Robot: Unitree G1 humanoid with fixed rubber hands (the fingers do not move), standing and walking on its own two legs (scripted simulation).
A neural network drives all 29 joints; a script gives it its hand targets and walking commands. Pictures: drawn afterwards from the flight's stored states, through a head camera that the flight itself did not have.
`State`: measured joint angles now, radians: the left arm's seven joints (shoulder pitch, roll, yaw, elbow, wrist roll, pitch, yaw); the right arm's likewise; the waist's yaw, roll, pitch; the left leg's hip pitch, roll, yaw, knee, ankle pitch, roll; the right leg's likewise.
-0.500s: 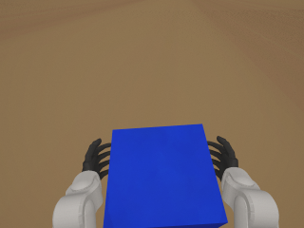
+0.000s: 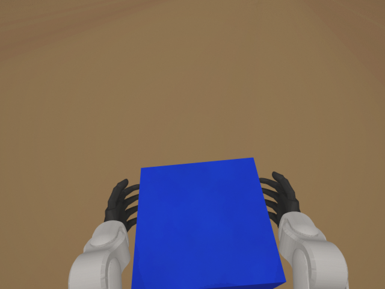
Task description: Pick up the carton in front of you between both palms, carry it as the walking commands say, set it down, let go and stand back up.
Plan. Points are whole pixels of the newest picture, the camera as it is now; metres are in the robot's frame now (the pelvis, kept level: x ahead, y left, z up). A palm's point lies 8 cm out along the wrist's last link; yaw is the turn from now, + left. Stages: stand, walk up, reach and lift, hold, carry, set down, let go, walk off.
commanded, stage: carry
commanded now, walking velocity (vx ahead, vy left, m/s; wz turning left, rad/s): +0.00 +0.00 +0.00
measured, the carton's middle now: (204, 237) +0.22 +0.00 -0.02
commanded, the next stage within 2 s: none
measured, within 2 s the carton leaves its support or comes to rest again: neither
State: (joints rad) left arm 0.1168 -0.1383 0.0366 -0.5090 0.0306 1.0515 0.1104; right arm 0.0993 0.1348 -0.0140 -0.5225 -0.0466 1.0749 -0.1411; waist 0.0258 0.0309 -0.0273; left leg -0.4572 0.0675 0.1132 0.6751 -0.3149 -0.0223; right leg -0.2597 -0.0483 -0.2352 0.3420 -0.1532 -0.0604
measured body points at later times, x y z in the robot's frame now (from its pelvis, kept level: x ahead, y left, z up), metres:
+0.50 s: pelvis +0.12 +0.02 -0.02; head +0.11 +0.02 +0.43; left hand +0.39 +0.16 +0.05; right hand +0.37 -0.14 +0.05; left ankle +0.12 +0.12 -0.75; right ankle +0.02 -0.08 -0.75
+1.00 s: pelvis +0.09 +0.02 -0.01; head +0.08 +0.02 +0.44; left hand +0.40 +0.15 +0.01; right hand +0.38 -0.15 +0.01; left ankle +0.12 +0.13 -0.75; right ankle +0.02 -0.08 -0.75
